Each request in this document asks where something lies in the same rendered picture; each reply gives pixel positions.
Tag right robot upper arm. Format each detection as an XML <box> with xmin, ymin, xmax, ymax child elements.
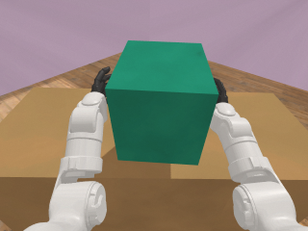
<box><xmin>232</xmin><ymin>181</ymin><xmax>308</xmax><ymax>231</ymax></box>

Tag robot left hand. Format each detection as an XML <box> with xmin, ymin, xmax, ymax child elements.
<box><xmin>90</xmin><ymin>66</ymin><xmax>112</xmax><ymax>104</ymax></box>

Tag pedestal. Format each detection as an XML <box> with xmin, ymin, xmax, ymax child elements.
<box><xmin>0</xmin><ymin>87</ymin><xmax>308</xmax><ymax>231</ymax></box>

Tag carton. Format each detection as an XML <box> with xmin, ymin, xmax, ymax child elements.
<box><xmin>105</xmin><ymin>40</ymin><xmax>219</xmax><ymax>166</ymax></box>

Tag robot right forearm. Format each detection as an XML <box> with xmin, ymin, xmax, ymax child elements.
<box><xmin>210</xmin><ymin>102</ymin><xmax>296</xmax><ymax>218</ymax></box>

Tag robot right hand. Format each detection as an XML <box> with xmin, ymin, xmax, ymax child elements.
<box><xmin>214</xmin><ymin>77</ymin><xmax>228</xmax><ymax>104</ymax></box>

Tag left robot upper arm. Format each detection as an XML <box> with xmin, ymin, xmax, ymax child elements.
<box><xmin>23</xmin><ymin>181</ymin><xmax>107</xmax><ymax>231</ymax></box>

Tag robot left forearm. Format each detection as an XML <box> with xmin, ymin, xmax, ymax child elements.
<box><xmin>48</xmin><ymin>91</ymin><xmax>108</xmax><ymax>218</ymax></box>

